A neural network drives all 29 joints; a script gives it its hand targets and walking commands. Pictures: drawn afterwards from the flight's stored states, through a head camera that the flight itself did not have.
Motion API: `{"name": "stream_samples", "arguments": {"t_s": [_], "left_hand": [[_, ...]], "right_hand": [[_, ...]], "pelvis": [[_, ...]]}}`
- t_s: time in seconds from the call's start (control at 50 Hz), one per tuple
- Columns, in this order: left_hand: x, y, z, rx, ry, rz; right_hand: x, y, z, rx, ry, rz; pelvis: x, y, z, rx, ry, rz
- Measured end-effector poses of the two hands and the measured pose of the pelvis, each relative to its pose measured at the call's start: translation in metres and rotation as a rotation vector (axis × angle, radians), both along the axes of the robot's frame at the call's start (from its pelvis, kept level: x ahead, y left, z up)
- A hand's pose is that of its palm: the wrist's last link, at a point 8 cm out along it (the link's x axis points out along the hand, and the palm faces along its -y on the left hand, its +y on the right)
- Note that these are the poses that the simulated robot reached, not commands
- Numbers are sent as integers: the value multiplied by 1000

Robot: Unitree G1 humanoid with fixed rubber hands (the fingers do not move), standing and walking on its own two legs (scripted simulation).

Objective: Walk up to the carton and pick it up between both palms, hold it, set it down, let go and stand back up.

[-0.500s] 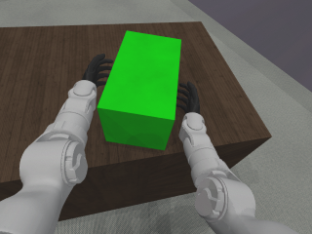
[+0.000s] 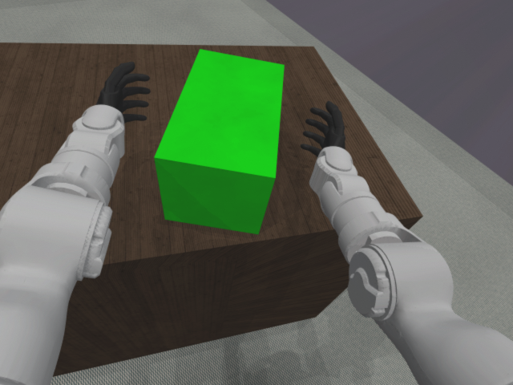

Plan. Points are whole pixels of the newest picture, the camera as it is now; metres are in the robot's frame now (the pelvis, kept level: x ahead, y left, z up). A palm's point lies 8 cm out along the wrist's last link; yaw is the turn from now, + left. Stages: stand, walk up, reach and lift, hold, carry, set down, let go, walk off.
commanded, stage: set down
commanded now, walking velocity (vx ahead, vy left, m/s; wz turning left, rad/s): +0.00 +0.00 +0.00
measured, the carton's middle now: (227, 137) +0.53 -0.05 +0.06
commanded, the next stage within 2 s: none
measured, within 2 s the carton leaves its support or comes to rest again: neither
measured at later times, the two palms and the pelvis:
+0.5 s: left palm (106, 82) +0.51 +0.13 +0.20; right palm (348, 127) +0.42 -0.21 +0.18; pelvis -0.01 -0.02 +0.01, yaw +2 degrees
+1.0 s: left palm (88, 116) +0.47 +0.15 +0.17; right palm (341, 156) +0.39 -0.19 +0.15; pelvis -0.01 +0.00 +0.01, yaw +0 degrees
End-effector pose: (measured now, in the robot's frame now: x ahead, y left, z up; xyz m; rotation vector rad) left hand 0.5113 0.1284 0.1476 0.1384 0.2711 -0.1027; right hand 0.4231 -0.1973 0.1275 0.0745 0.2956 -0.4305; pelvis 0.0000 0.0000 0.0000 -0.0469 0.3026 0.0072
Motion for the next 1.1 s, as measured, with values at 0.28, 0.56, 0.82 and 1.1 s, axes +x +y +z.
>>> {"name": "stream_samples", "arguments": {"t_s": [0.28,0.56,0.82,1.1], "left_hand": [[-10,-5,46,-28,-12,54],[2,3,47,-32,-10,18],[-15,17,39,2,-1,-25],[-55,25,24,-5,1,-14]], "right_hand": [[-6,-18,43,-20,1,47],[2,-7,50,-26,-21,38],[-11,14,35,15,-46,41],[-47,4,29,19,-58,47]], "pelvis": [[-19,-15,1,41,-16,19],[-2,-22,9,39,-67,23],[3,-6,13,21,-180,8],[-17,-5,12,23,-262,-1]]}}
